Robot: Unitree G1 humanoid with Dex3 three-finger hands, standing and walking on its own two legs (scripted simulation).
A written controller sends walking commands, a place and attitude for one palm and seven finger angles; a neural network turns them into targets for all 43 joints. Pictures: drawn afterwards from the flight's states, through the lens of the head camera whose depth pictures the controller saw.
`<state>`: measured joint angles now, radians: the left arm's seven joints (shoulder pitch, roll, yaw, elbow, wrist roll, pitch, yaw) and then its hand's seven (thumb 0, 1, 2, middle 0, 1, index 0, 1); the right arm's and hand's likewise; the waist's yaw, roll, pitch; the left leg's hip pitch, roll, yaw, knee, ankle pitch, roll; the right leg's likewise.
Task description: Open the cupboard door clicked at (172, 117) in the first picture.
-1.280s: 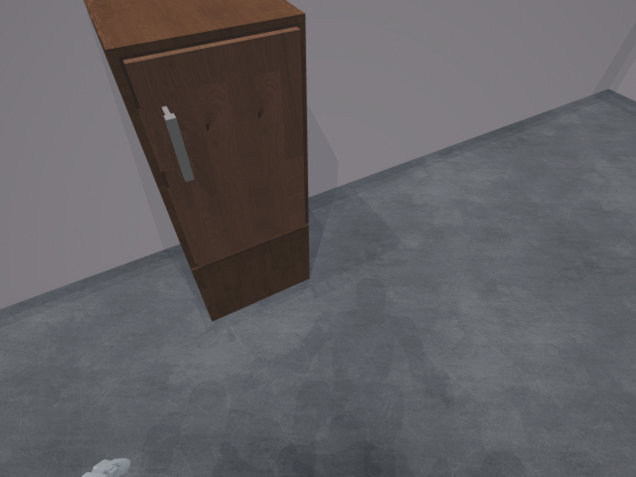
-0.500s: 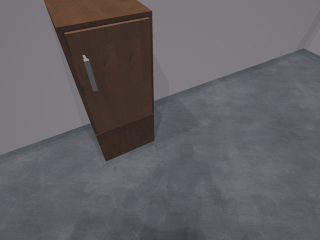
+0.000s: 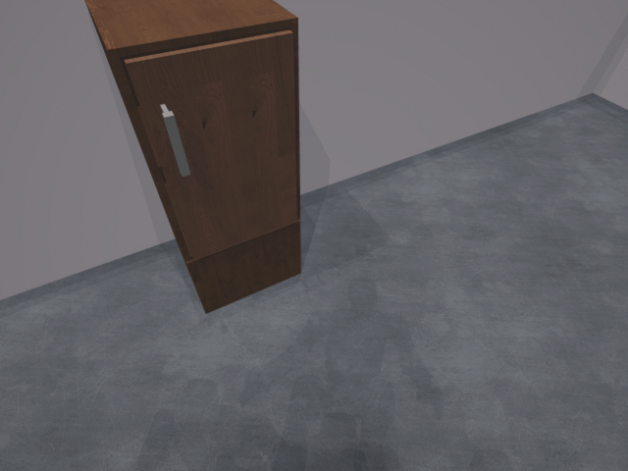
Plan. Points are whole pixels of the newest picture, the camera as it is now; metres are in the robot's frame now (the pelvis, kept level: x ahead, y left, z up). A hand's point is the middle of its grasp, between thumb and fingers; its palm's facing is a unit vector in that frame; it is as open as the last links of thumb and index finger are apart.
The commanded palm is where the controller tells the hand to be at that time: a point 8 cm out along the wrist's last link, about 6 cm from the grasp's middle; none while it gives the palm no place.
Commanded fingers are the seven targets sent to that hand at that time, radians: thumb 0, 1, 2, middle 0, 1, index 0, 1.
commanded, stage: look at it before walking up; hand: left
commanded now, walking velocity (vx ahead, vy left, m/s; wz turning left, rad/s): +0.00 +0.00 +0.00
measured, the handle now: (174, 141) +0.75 +0.36 -0.01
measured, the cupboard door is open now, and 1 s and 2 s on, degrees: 0 0 0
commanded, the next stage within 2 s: turn to face it in 0.36 s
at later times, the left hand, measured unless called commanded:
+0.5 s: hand out of the picture +0.08 +0.25 -0.16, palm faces -0.02 -0.94 -0.33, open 7.4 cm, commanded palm none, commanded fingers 0.00 0.90 0.90 -0.20 -0.30 -0.20 -0.30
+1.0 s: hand out of the picture -0.02 +0.27 -0.21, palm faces +0.25 -0.94 -0.21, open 7.4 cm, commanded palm none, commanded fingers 0.00 0.90 0.90 -0.20 -0.30 -0.20 -0.30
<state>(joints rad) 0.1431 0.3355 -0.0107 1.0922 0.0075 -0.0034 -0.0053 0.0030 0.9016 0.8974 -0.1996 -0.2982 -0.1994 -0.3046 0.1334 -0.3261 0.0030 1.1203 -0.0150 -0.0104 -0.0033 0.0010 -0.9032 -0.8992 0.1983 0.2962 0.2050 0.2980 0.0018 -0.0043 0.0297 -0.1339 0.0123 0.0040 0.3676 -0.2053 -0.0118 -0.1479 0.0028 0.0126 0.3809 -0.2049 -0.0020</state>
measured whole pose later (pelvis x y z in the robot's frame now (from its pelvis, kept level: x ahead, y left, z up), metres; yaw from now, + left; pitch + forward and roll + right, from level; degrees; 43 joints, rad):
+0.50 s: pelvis +0.01 +0.00 +0.00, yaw +0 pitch -2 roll +0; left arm 0.14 0.34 -0.01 1.09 0.01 -0.01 0.00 0.00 0.90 0.90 -0.20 -0.30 -0.20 -0.30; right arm 0.11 -0.33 0.00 1.11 -0.01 -0.01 0.00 0.00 -0.90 -0.90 0.20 0.30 0.21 0.30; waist 0.01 -0.01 0.03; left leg -0.11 0.01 0.01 0.35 -0.21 -0.01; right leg -0.12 0.00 0.01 0.36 -0.21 0.00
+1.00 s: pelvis -0.03 +0.06 -0.02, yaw +15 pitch -1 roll -2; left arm 0.19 0.26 0.05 0.96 0.01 0.08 0.02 0.00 0.90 0.90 -0.20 -0.30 -0.20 -0.30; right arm 0.23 -0.19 -0.04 0.97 -0.02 0.03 0.01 0.00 -0.90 -0.90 0.20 0.30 0.20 0.30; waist -0.01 -0.05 0.09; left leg -0.34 -0.02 0.06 0.68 -0.33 0.08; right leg -0.43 -0.10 -0.05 1.06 -0.52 0.06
